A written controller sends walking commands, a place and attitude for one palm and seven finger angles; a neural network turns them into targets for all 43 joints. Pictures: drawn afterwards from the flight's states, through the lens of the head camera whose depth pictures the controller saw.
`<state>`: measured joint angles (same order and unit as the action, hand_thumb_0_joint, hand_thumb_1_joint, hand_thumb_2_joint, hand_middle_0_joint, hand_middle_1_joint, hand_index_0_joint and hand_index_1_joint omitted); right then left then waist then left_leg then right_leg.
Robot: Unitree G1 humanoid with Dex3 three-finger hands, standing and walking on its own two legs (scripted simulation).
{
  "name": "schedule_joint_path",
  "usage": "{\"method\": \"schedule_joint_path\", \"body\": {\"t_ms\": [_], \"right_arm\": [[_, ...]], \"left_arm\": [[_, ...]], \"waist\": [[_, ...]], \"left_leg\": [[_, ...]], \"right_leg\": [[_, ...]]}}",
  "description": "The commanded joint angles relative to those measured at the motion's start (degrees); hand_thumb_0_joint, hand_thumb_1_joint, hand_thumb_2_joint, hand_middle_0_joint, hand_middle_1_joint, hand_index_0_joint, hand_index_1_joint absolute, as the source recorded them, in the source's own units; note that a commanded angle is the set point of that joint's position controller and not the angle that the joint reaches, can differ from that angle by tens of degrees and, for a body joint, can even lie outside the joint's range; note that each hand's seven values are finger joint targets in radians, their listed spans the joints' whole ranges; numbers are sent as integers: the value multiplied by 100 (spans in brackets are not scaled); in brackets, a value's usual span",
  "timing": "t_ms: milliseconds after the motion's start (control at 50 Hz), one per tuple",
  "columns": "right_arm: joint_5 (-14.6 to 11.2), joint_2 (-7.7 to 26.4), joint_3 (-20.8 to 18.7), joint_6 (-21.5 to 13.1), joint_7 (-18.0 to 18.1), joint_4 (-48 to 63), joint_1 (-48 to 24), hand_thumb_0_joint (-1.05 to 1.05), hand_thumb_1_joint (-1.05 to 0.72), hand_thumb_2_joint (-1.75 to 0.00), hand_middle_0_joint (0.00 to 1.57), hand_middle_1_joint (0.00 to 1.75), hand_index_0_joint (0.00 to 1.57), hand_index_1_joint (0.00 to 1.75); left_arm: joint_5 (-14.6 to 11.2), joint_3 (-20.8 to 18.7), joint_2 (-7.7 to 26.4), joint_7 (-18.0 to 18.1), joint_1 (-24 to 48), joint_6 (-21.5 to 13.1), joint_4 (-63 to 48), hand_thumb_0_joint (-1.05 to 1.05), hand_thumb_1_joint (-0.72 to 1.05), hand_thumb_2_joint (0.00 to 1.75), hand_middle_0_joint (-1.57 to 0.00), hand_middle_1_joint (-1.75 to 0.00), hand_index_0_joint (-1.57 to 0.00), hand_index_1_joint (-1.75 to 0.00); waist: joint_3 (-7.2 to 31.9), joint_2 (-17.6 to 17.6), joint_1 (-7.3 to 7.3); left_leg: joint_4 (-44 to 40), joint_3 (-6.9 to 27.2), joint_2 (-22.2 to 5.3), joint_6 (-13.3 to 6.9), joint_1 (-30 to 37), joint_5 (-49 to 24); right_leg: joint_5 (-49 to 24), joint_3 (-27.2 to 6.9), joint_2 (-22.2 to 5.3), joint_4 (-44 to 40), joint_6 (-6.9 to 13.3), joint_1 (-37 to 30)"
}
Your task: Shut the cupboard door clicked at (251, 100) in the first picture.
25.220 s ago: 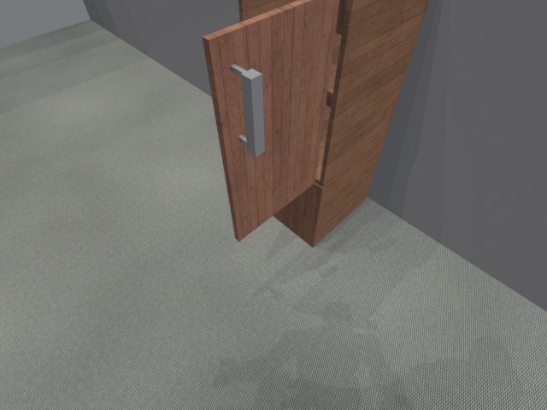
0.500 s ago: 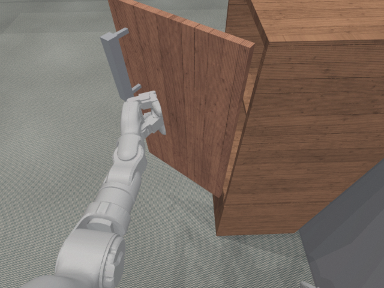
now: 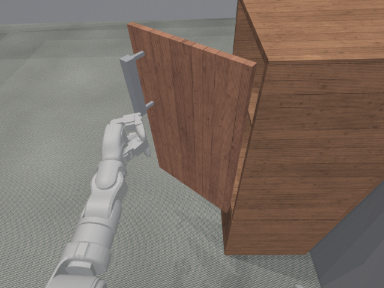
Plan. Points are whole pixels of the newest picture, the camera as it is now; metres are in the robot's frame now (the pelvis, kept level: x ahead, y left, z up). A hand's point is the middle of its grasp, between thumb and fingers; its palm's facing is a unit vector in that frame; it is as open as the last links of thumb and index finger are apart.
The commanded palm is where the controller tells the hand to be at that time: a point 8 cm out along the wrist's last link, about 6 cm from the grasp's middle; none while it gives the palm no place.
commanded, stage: draw the hand back to the body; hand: left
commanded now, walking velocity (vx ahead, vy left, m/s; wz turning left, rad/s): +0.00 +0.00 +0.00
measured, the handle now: (140, 84) +0.61 +0.16 +0.11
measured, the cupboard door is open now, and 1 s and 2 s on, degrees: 52 52 52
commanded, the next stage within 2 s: step back with the hand held close in 1.30 s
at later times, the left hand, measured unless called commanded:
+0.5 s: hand (77, 191) +0.25 +0.20 +0.14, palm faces +0.22 -0.95 -0.23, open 3.3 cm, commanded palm +0.22 +0.25 +0.17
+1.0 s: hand out of the picture +0.17 +0.31 +0.18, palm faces +0.51 -0.74 -0.44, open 6.7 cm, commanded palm +0.14 +0.33 +0.19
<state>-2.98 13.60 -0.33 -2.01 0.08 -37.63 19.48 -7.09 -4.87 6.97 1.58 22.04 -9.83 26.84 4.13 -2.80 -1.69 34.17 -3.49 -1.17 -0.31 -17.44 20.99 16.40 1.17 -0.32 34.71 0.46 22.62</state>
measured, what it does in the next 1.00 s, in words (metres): stands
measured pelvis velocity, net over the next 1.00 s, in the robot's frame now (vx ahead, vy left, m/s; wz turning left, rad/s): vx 0.01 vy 0.02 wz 0.04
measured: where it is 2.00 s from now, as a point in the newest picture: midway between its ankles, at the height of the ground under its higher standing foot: outside the picture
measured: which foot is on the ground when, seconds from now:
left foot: down 0.00-1.00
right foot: down 0.00-1.00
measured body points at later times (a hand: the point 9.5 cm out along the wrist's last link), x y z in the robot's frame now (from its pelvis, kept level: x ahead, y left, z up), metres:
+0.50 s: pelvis +0.00 +0.01 +0.01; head -0.01 +0.00 +0.46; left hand +0.24 +0.25 +0.15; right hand +0.20 -0.19 -0.07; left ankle -0.04 +0.11 -0.73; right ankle +0.01 -0.11 -0.73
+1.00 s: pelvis +0.01 +0.02 +0.01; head -0.02 +0.00 +0.46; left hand +0.14 +0.34 +0.20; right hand +0.19 -0.20 -0.08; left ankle -0.04 +0.11 -0.73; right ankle +0.01 -0.11 -0.73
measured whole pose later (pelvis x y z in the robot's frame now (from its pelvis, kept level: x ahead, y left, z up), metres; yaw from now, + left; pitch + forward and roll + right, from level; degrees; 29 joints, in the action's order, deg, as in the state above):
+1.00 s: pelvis +0.01 +0.02 +0.01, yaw +2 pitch -4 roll -1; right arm -0.7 13.3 -0.4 -4.4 4.2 -36.5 12.9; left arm -3.4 -21.8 21.0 6.5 -28.7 -6.1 -22.7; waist 0.5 -4.4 4.0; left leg 25.6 -1.8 0.7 -2.0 -4.1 18.1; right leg 12.9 2.9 -1.9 23.7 -1.5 7.1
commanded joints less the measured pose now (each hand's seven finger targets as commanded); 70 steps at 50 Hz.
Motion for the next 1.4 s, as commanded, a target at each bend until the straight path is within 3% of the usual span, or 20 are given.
{"method": "schedule_joint_path", "body": {"t_ms": [0, 40, 80, 200, 220, 260, 280, 440, 580, 660, 780, 860, 900, 960, 1000, 1060, 1140, 1240, 1300, 1380], "right_arm": [[-100, 646, -144, -388, 211, 1087, -988, 0, -90, -90, 20, 30, 20, 30], [-96, 592, -100, -466, 261, 1150, -1117, 0, -90, -90, 20, 30, 20, 30], [-82, 570, -72, -520, 295, 1152, -1175, 0, -90, -90, 20, 30, 20, 30], [-145, 584, 14, -524, 304, 1216, -1434, 0, -90, -90, 20, 30, 20, 30], [36, 453, 5, -481, 349, 1207, -1405, 0, -90, -90, 20, 30, 20, 30], [60, 469, 21, -386, 342, 1203, -1475, 0, -90, -90, 20, 30, 20, 30], [84, 439, 43, -342, 333, 1241, -1477, 0, -90, -90, 20, 30, 20, 30], [215, 396, 66, -359, 419, 1285, -1503, 0, -90, -90, 20, 30, 20, 30], [235, 410, 35, -327, 414, 1200, -1526, 0, -90, -90, 20, 30, 20, 30], [235, 480, -28, -284, 387, 1158, -1543, 0, -90, -90, 20, 30, 20, 30], [253, 428, -88, -435, 369, 1200, -1499, 0, -90, -90, 20, 30, 20, 30], [230, 438, -118, -539, 405, 1131, -1462, 0, -90, -90, 20, 30, 20, 30], [206, 435, -134, -558, 419, 1103, -1426, 0, -90, -90, 20, 30, 20, 30], [207, 529, -148, -604, 438, 990, -1412, 0, -90, -90, 20, 30, 20, 30], [206, 572, -169, -621, 462, 980, -1390, 0, -90, -90, 20, 30, 20, 30], [239, 603, -171, -653, 486, 959, -1386, 0, -90, -90, 20, 30, 20, 30], [259, 508, -148, -702, 471, 1056, -1470, 0, -90, -90, 20, 30, 20, 30], [259, 426, -85, -736, 461, 1030, -1498, 0, -90, -90, 20, 30, 20, 30], [251, 444, -71, -702, 457, 1028, -1481, 0, -90, -90, 20, 30, 20, 30], [241, 482, -124, -650, 464, 1047, -1456, 0, -90, -90, 20, 30, 20, 30]], "left_arm": [[-296, -189, 813, -138, 2171, 217, -2302, 0, 90, 90, -130, -150, -130, -150], [-349, -210, 816, -160, 1899, 281, -2876, 0, 90, 90, -130, -150, -130, -150], [-367, -365, 986, -178, 1402, 312, -3142, 0, 90, 90, -130, -150, -130, -150], [-432, -378, 993, -528, 111, 929, -3247, 0, 90, 90, -116, -135, -116, -135], [63, -126, 1249, -184, -110, 553, -3900, 0, 90, 90, -113, -132, -113, -132], [135, -96, 1075, -7, -906, 500, -3637, 0, 90, 90, -108, -126, -108, -126], [174, 47, 964, 31, -855, 454, -3994, 0, 90, 90, -105, -123, -105, -123], [363, -516, 1629, 377, -1283, 218, -5468, 0, 90, 90, -83, -99, -83, -99], [338, -865, 1628, 431, -2774, 259, -5349, 0, 90, 90, -64, -78, -64, -78], [343, -1304, 1888, 431, -3477, 239, -5314, 0, 90, 90, -53, -66, -53, -66], [333, -1996, 2382, 505, -4074, 56, -6318, 0, 90, 90, -36, -48, -36, -48], [320, -2381, 2573, 572, -4569, 44, -6307, 0, 90, 90, -25, -36, -25, -36], [312, -2450, 2537, 594, -4636, 27, -6251, 0, 90, 90, -20, -30, -20, -30], [362, -1932, 2094, 582, -4214, 42, -5929, 0, 90, 90, -20, -30, -20, -30], [383, -1823, 2065, 615, -3977, 44, -5890, 0, 90, 90, -20, -30, -20, -30], [389, -1960, 2242, 659, -4000, 40, -5804, 0, 90, 90, -20, -30, -20, -30], [373, -2155, 2414, 673, -4125, -14, -6257, 0, 90, 90, -20, -30, -20, -30], [366, -2281, 2469, 663, -4304, 4, -6273, 0, 90, 90, -20, -30, -20, -30], [341, -2215, 2352, 633, -4281, 59, -6007, 0, 90, 90, -20, -30, -20, -30], [314, -2163, 2241, 593, -4452, 69, -5743, 0, 90, 90, -20, -30, -20, -30]], "waist": [[1210, 395, 104], [1418, 245, 187], [1518, 452, 242], [720, 359, 294], [201, 453, 278], [-71, 577, 322], [40, 290, 279], [664, -202, 308], [141, 149, 393], [-42, 292, 482], [488, -309, 582], [172, -203, 604], [-75, -298, 578], [-587, -97, 423], [-585, -160, 391], [-366, 221, 459], [191, -100, 565], [-131, -527, 578], [-471, -334, 544], [-372, 123, 545]], "left_leg": [[-614, 76, 92, -140, 358, -1305], [-651, 119, 96, -133, 583, -1452], [-705, 146, 84, -134, 676, -1578], [-869, 168, 102, -90, 578, -1290], [-1081, 213, 74, -142, 556, -1284], [-1152, 224, 31, -149, 530, -1179], [-1187, 249, 19, -133, 693, -1297], [-1307, 284, 22, -95, 1297, -1880], [-1389, 314, -19, -46, 1082, -2098], [-1386, 321, -54, -38, 938, -2168], [-1242, 380, -56, 39, 1091, -2873], [-1219, 341, -77, 48, 1021, -2818], [-1269, 345, -103, 77, 945, -2561], [-1367, 339, -102, 6, 833, -1860], [-1408, 370, -97, -14, 865, -1572], [-1436, 414, -61, -71, 853, -1423], [-1373, 402, -5, -44, 970, -1749], [-1348, 343, -10, 14, 862, -1900], [-1425, 357, -41, 15, 749, -1713], [-1390, 313, -63, -62, 812, -1713]], "right_leg": [[-1468, 76, 2, -626, 47, -1239], [-1549, 104, 3, -617, 73, -1381], [-1649, 116, 3, -627, 62, -1565], [-1332, 179, -32, -788, 68, -1385], [-1145, 14, -151, -1075, 64, -1298], [-901, 20, -152, -1185, 68, -1261], [-1006, 32, -152, -1152, 99, -1357], [-1447, 101, -109, -1189, 125, -1883], [-1517, 146, -94, -1270, 118, -1963], [-1507, 150, -85, -1290, 104, -1949], [-1863, 159, -121, -1144, 88, -2227], [-1805, 173, -98, -1218, 85, -2048], [-1532, 191, -95, -1234, 89, -1872], [-1016, 188, -96, -1365, 83, -1468], [-807, 186, -106, -1334, 73, -1378], [-745, 169, -103, -1334, 75, -1548], [-1048, 145, -127, -1220, 90, -1925], [-1213, 130, -113, -1275, 122, -1882], [-1026, 145, -98, -1345, 116, -1753], [-1039, 137, -123, -1362, 85, -1733]]}}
